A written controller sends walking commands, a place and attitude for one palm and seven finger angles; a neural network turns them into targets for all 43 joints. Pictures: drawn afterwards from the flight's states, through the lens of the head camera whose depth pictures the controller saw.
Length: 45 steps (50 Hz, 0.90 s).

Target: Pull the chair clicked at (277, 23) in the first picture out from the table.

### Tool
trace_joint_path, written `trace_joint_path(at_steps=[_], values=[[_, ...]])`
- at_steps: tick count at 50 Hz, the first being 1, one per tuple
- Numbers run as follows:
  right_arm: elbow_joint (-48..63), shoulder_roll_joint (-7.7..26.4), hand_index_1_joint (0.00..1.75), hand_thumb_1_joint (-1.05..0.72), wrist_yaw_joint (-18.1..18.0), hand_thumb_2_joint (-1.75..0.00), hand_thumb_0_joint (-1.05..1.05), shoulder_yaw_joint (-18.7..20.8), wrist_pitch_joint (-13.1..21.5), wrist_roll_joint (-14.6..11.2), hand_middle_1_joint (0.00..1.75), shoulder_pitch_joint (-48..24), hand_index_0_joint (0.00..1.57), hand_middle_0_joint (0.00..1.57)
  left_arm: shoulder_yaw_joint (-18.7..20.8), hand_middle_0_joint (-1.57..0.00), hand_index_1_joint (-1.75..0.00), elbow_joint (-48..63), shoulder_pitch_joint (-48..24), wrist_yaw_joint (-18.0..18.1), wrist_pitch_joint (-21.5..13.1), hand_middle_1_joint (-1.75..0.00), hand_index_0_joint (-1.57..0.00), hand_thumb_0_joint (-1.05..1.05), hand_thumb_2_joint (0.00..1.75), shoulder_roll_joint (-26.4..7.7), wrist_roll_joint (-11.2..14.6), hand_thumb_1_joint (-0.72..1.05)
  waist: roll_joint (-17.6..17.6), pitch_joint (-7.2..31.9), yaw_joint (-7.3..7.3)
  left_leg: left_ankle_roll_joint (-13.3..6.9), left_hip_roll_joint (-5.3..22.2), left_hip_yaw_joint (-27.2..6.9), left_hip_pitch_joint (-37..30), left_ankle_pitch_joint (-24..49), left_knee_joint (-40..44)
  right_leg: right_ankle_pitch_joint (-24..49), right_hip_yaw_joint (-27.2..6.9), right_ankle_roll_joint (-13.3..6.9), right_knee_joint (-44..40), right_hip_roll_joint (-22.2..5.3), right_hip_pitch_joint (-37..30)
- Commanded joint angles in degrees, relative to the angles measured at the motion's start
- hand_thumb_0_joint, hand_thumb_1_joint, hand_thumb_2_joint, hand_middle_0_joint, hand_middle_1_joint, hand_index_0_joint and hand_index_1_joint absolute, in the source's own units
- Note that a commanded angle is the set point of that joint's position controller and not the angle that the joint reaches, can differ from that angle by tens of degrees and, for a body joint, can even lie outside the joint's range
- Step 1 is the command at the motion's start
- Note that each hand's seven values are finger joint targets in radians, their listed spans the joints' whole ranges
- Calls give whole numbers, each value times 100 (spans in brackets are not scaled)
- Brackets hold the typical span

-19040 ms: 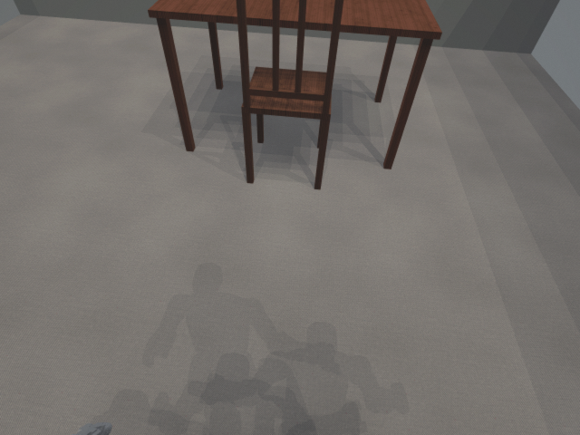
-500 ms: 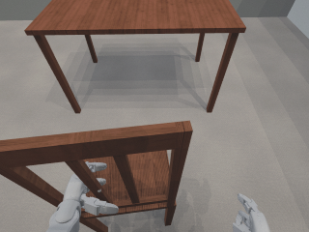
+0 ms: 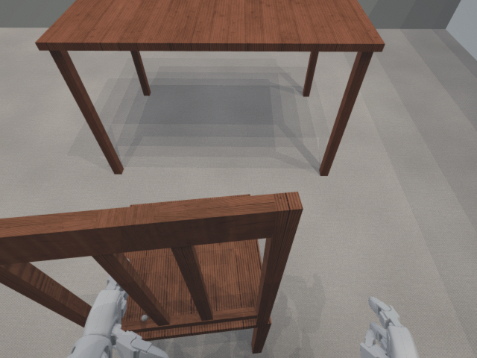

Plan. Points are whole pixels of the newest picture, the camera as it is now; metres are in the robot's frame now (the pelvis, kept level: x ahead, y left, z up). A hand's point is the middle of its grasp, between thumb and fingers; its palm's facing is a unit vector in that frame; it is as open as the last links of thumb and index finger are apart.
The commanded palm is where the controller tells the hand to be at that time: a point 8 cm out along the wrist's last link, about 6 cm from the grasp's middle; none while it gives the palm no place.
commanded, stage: draw the fingers out of the gap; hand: left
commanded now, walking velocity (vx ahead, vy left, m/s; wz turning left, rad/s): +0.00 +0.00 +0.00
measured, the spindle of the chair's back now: (142, 295) +0.24 +0.17 -0.02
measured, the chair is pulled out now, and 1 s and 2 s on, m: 0.64 0.64 0.63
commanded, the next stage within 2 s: draw the hand back to the body in 0.64 s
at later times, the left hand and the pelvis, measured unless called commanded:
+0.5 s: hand out of the picture +0.13 +0.17 -0.03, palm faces +0.03 -0.99 -0.16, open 17.5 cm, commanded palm +0.09 +0.22 -0.01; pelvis -0.01 +0.01 -0.01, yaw +1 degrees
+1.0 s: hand out of the picture +0.12 +0.18 +0.03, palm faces +0.08 -1.00 -0.05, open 17.5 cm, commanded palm +0.07 +0.24 +0.04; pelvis -0.02 +0.01 -0.03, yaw +1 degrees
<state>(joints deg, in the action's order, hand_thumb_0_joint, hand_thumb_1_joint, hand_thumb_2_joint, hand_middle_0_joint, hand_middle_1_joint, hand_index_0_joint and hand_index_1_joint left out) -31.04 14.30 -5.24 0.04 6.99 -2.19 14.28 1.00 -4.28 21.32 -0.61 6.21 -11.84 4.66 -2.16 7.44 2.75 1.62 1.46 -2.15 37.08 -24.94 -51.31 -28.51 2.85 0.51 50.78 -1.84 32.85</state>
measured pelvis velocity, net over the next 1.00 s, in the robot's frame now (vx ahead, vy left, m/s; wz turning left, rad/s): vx -0.02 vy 0.01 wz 0.01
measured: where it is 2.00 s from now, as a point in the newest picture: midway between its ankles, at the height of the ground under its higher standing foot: outside the picture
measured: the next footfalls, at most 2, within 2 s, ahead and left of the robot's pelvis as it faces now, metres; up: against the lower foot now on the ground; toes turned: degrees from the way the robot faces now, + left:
none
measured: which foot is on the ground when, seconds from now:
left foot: down 0.00-1.00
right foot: down 0.00-1.00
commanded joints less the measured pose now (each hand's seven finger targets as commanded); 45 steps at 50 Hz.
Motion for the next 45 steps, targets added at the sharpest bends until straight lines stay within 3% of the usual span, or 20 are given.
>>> trace_joint_path(at_steps=[1, 8, 11, 13, 15, 17, 18, 19, 25, 26, 29, 33, 36, 38, 39, 41, 43, 45], values=[[1032, 564, 30, -90, -65, -90, 0, 266, 317, -1, 30, -336, 20, 20, 186, 0, 0, 1498, 330, 108, -384, 0, 0, 0, 20, -562, -23, -55, 52, 901, -66, -301, -87, 134, -911, 1869, 498, 2230, 183, -47, -685, 7, -259], [1070, 540, 30, -90, -124, -90, 0, 295, 308, 1, 30, -379, 20, 20, 174, 0, 0, 1821, 814, 217, -377, 0, 0, 0, 20, -626, -90, -55, 191, 673, -29, -316, -99, 39, -629, 1456, 428, 1708, 215, -68, -660, 45, 12], [1153, 485, 30, -90, -133, -90, 0, 265, 317, -8, 30, -415, 20, 20, 13, 0, 0, 2047, 1141, 178, -386, 0, 0, 0, 20, -461, -95, -55, 14, 671, -54, -308, -115, 27, -612, 1325, 412, 1486, 251, -76, -604, 46, 124], [1162, 511, 30, -90, -150, -90, 0, 265, 331, -8, 30, -428, 20, 20, -16, 0, 0, 2225, 1076, 177, -389, 0, 0, 0, 20, -535, -109, -55, -21, 640, -17, -318, -119, -7, -561, 1211, 377, 1330, 235, -94, -609, 51, 183], [1184, 479, 30, -90, -171, -90, 0, 258, 336, -14, 30, -425, 20, 20, -6, 0, 0, 2231, 1261, 184, -366, 0, 0, 0, 20, -515, -94, -55, 151, 588, -6, -322, -118, -19, -504, 1009, 372, 1124, 252, -75, -625, 65, 270], [1208, 476, 30, -90, -189, -90, 0, 261, 335, -16, 30, -452, 20, 20, 74, 0, 0, 2318, 1341, 154, -366, 0, 0, 0, 20, -584, -84, -55, 92, 605, -36, -323, -139, -14, -399, 891, 335, 966, 238, -77, -612, 70, 300], [1184, 475, 30, -90, -205, -90, 0, 271, 330, -17, 30, -464, 20, 20, 139, 0, 0, 2308, 1368, 158, -345, 0, 0, 0, 20, -665, -90, -55, 105, 576, -48, -332, -137, -23, -386, 931, 318, 998, 218, -99, -634, 77, 280], [1222, 449, 30, -90, -194, -90, 0, 257, 336, -23, 30, -465, 20, 20, 36, 0, 0, 2368, 1541, 141, -347, 0, 0, 0, 20, -537, -99, -55, -35, 575, -68, -322, -141, -16, -431, 973, 335, 1024, 240, -105, -592, 74, 309], [1293, 368, 30, -90, -203, -90, 0, 309, 297, -44, 30, -548, 20, 20, 9, 0, 0, 2526, 2256, 73, -289, 0, 0, 0, 20, -464, -94, -55, 164, 526, -130, -326, -137, -24, -239, 946, 277, 988, 275, -102, -533, 92, 340], [1318, 382, 30, -90, -206, -90, 0, 314, 303, -50, 30, -530, 20, 20, -37, 0, 0, 2661, 2211, 56, -325, 0, 0, 0, 20, -479, -108, -55, 103, 538, -95, -331, -138, -24, -242, 920, 247, 964, 257, -96, -523, 92, 400], [1360, 315, 30, -90, -210, -90, 0, 336, 315, -53, 30, -547, 20, 20, -85, 0, 0, 2860, 2625, 65, -377, 0, 0, 0, 20, -408, -131, -55, -42, 563, -170, -326, -143, -26, -222, 986, 240, 967, 298, -129, -446, 101, 393], [1373, 298, 30, -90, -230, -90, 0, 387, 291, -64, 30, -575, 20, 20, -35, 0, 0, 2983, 2881, 63, -441, 0, 0, 0, 20, -489, -162, -55, 58, 477, -164, -343, -139, -43, -61, 891, 151, 871, 282, -140, -419, 124, 523], [1437, 289, 30, -90, -228, -90, 0, 382, 282, -77, 30, -564, 20, 20, -213, 0, 0, 3105, 3083, 30, -501, 0, 0, 0, 20, -346, -192, -55, 30, 462, -135, -343, -143, -47, -39, 794, 119, 737, 327, -123, -340, 140, 685], [1434, 297, 30, -90, -254, -90, 0, 408, 273, -70, 30, -580, 20, 20, -99, 0, 0, 3191, 3075, 54, -527, 0, 0, 0, 20, -500, -207, -55, 76, 464, -155, -352, -145, -66, 68, 723, 79, 647, 305, -144, -323, 155, 694], [1384, 261, 30, -90, -264, -90, 0, 373, 415, -57, 30, -490, 20, 20, -93, 0, 0, 3859, 2665, -60, -1162, 0, 0, 0, 20, -20, 441, -55, 279, 468, -118, -326, -213, -68, 110, 881, -107, 782, 424, -132, -232, 214, 842], [1208, 284, 30, -90, -246, -90, 0, 425, 536, -82, 30, -462, 20, 20, 259, 0, 0, 3731, 2875, -151, -1666, 0, 0, 0, 20, -405, 500, -55, -20, 783, -238, -301, -194, -55, 11, 1002, -177, 865, 361, -155, -111, 212, 821], [1131, 250, 30, -90, -191, -90, 0, 440, 617, -96, 30, -498, 20, 20, 347, 0, 0, 3882, 2917, -231, -2044, 0, 0, 0, 20, -483, 544, -55, -269, 828, -302, -277, -177, -63, -33, 1135, -186, 915, 332, -180, -29, 220, 821], [1034, 203, 30, -90, -116, -90, 0, 447, 616, -123, 30, -544, 20, 20, 334, 0, 0, 3694, 2877, -367, -2412, 0, 0, 0, 20, -385, 623, -55, -138, 661, -254, -259, -160, -78, 60, 1064, -238, 874, 348, -156, 27, 235, 968]])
